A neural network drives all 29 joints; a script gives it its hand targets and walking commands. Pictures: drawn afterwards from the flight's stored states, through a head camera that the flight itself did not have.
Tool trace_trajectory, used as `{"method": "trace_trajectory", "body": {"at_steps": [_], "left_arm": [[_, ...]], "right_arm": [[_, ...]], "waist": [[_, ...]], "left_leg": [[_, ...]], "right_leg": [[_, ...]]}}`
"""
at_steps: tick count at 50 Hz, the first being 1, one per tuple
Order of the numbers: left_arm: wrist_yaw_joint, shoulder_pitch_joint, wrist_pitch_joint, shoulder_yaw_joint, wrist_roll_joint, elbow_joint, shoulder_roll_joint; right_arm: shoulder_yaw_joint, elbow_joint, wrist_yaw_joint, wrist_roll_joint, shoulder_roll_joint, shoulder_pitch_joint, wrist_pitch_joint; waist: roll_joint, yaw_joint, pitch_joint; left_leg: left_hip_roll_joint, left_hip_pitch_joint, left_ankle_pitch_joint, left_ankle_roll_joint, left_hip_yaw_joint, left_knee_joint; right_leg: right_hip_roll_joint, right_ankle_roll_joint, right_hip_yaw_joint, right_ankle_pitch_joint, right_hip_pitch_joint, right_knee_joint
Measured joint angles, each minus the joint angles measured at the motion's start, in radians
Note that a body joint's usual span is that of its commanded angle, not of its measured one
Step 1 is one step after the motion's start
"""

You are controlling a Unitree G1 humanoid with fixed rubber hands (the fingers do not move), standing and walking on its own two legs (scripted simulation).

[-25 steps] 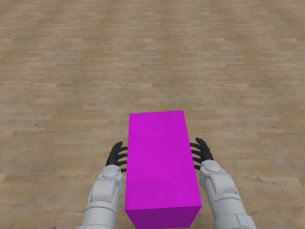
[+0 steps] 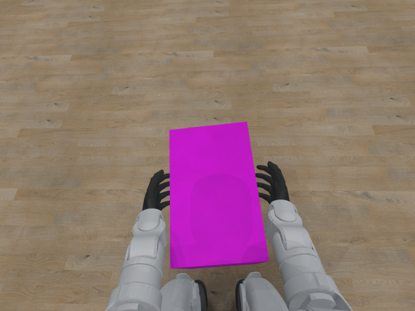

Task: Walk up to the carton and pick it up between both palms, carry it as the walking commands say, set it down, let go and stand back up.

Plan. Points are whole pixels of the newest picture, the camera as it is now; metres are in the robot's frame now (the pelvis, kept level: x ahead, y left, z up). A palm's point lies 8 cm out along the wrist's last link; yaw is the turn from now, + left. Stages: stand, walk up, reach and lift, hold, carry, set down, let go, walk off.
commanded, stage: set down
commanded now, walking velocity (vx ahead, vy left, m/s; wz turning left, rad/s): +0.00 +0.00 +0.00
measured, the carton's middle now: (216, 202) +0.35 +0.02 -0.13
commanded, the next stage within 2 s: none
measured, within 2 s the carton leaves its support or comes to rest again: neither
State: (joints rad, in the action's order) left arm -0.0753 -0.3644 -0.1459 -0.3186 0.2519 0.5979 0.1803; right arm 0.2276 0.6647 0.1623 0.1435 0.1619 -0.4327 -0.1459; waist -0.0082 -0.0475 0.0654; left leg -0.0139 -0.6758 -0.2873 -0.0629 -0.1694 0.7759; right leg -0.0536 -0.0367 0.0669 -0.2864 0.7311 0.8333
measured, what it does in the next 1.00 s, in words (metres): lowers itself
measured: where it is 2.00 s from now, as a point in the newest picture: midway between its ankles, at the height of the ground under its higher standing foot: outside the picture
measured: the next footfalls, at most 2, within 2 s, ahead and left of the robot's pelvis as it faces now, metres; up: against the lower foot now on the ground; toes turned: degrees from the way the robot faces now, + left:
none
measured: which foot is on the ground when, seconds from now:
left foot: down 0.00-1.00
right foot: down 0.00-1.00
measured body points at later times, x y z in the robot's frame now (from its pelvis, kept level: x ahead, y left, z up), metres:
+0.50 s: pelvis -0.02 +0.01 -0.03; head +0.21 +0.01 +0.35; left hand +0.32 +0.18 -0.15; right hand +0.35 -0.08 -0.16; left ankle +0.06 +0.10 -0.70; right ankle +0.07 -0.09 -0.70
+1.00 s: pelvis -0.03 +0.00 -0.08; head +0.26 -0.01 +0.26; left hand +0.36 +0.18 -0.22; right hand +0.39 -0.08 -0.24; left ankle +0.06 +0.10 -0.70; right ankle +0.07 -0.09 -0.70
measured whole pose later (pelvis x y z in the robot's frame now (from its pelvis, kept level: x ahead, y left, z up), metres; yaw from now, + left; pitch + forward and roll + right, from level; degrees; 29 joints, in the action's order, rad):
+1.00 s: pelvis -0.03 +0.00 -0.08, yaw +3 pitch +34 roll +4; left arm -0.20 -0.67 0.06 -0.16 0.01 0.70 -0.01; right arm 0.03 0.70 0.29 0.14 0.01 -0.71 0.01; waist -0.01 -0.05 0.10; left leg -0.02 -1.38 -0.33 -0.07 -0.17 1.12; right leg -0.05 -0.02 0.07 -0.33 1.44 1.17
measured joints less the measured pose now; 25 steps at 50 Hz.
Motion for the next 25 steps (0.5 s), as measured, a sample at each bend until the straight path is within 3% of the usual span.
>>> {"method": "trace_trajectory", "body": {"at_steps": [8, 14, 19, 25], "left_arm": [[-0.005, -0.008, 0.103, 0.008, -0.049, 0.001, -0.027], [-0.068, -0.032, 0.16, 0.09, -0.122, 0.03, -0.094], [-0.105, -0.058, 0.178, 0.141, -0.193, 0.045, -0.127], [-0.121, -0.132, 0.19, 0.154, -0.206, 0.066, -0.142]], "right_arm": [[-0.088, 0.002, 0.034, 0.0, -0.027, -0.02, 0.085], [-0.185, 0.019, 0.073, 0.0, -0.073, -0.053, 0.132], [-0.205, 0.029, 0.09, -0.006, -0.09, -0.07, 0.162], [-0.208, 0.037, 0.097, -0.008, -0.119, -0.124, 0.165]], "waist": [[-0.003, 0.0, 0.03], [-0.003, 0.0, 0.1], [-0.003, 0.0, 0.128], [-0.003, 0.0, 0.122]], "left_leg": [[-0.003, -0.151, -0.018, 0.0, 0.0, 0.095], [-0.003, -0.195, -0.018, 0.0, 0.001, 0.128], [-0.003, -0.244, -0.018, -0.005, 0.001, 0.147], [-0.003, -0.327, -0.02, -0.008, 0.002, 0.174]], "right_leg": [[0.0, 0.002, 0.0, -0.012, 0.147, 0.087], [0.0, 0.002, 0.0, -0.011, 0.188, 0.114], [0.0, 0.005, 0.0, -0.009, 0.235, 0.129], [0.0, 0.01, 0.0, -0.009, 0.316, 0.153]]}}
